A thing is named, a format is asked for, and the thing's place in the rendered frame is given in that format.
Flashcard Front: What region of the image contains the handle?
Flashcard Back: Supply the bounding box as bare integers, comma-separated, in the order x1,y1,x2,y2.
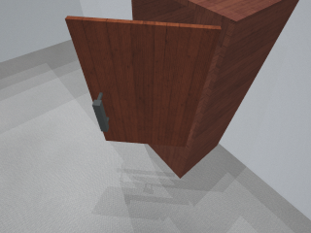
92,92,109,132

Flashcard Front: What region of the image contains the cupboard door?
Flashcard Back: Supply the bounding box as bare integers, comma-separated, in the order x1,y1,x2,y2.
65,16,222,148

